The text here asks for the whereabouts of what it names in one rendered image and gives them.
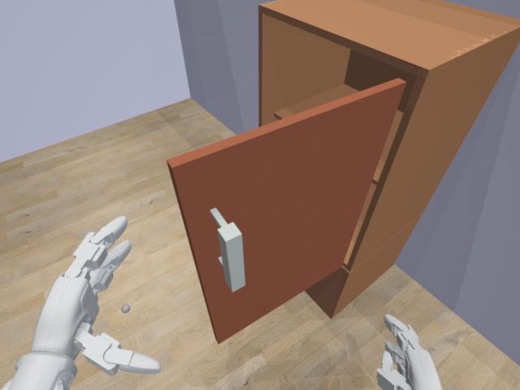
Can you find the right robot hand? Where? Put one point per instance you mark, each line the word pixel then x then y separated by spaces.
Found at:
pixel 416 369

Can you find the left robot hand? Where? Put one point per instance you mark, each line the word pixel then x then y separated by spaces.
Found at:
pixel 61 326

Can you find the cupboard door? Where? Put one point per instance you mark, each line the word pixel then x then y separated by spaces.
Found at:
pixel 294 188

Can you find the robot left forearm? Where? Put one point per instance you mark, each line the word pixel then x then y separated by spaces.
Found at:
pixel 42 371

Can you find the handle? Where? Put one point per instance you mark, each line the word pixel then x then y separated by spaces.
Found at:
pixel 231 246

